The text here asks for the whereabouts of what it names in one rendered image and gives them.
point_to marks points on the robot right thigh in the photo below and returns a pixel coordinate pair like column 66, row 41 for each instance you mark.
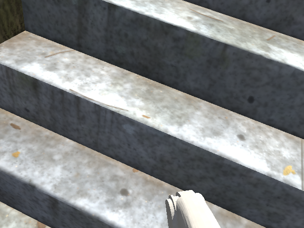
column 189, row 210

